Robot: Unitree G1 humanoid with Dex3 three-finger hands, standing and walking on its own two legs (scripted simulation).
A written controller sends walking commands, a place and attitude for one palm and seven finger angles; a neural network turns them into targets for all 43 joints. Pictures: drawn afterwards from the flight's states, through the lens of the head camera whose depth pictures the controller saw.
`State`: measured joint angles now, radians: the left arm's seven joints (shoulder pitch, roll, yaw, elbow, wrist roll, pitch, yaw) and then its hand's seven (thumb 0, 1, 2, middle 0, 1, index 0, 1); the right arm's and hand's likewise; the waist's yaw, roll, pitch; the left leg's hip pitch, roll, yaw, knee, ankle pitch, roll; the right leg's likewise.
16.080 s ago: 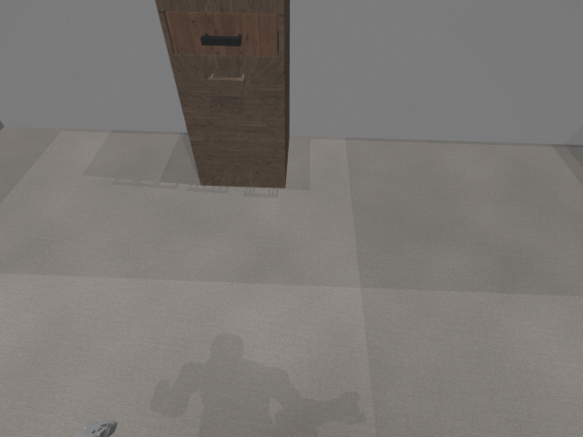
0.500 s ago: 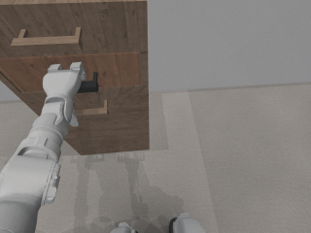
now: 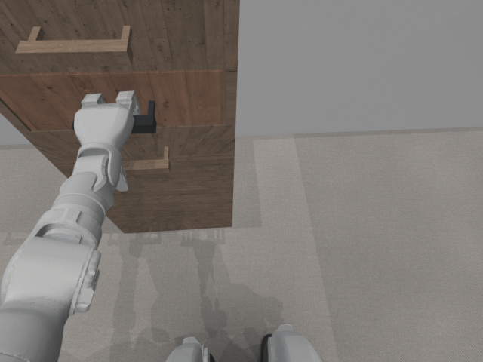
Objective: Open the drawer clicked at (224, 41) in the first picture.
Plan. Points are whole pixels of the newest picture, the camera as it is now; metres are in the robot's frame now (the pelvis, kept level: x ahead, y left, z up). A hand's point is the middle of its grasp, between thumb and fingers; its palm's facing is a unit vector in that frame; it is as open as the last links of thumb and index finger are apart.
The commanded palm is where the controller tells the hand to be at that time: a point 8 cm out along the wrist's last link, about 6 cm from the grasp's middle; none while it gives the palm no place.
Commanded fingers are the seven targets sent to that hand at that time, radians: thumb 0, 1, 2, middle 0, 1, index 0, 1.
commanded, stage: lower the fingers behind the handle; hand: left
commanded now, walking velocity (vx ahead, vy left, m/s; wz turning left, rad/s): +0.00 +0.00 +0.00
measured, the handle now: (117, 116) +0.54 +0.20 +0.02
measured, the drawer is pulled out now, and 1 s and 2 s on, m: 0.00 0.00 0.01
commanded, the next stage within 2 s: close the thumb around the handle in 0.06 s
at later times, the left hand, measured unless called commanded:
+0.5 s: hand (122, 143) +0.50 +0.19 +0.00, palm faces -0.04 -0.03 -1.00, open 10.6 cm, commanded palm +0.49 +0.19 +0.06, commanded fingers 0.00 0.51 0.73 -0.37 -1.31 -0.37 -1.31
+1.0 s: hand (121, 143) +0.50 +0.19 +0.00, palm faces -0.07 -0.01 -1.00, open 5.6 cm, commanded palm +0.48 +0.19 +0.06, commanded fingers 0.00 0.90 0.90 -0.40 -1.35 -0.40 -1.35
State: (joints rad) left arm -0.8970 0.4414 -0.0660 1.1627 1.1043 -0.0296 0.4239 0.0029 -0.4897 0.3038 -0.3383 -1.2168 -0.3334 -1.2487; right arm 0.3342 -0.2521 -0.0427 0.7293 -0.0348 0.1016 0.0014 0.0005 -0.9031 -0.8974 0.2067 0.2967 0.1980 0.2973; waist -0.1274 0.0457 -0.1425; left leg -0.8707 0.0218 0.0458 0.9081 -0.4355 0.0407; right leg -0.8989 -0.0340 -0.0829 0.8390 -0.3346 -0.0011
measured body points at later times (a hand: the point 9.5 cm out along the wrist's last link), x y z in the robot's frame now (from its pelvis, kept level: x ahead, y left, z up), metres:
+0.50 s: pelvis +0.00 +0.00 +0.00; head +0.12 -0.01 +0.43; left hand +0.49 +0.19 +0.06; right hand -0.02 -0.28 -0.13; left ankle -0.01 +0.09 -0.69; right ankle +0.03 -0.13 -0.69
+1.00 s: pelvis +0.00 -0.01 +0.00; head +0.13 -0.01 +0.43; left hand +0.49 +0.19 +0.06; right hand +0.01 -0.28 -0.13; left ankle -0.01 +0.09 -0.69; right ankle +0.03 -0.13 -0.69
